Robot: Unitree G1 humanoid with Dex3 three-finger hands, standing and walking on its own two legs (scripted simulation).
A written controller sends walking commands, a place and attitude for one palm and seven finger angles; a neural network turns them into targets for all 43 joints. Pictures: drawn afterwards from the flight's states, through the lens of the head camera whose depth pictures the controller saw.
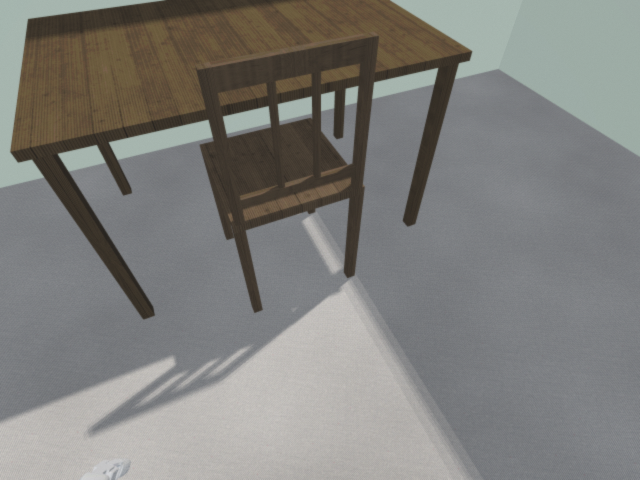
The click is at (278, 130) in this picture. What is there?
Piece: chair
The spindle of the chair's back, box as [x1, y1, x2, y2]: [266, 81, 284, 188]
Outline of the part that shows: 274,81 266,83 277,184 279,188 284,186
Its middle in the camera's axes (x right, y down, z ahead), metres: -0.11 -0.24 +0.93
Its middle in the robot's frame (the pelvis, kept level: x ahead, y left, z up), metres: +0.85 +0.16 -0.07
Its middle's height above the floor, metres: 0.70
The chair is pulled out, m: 0.00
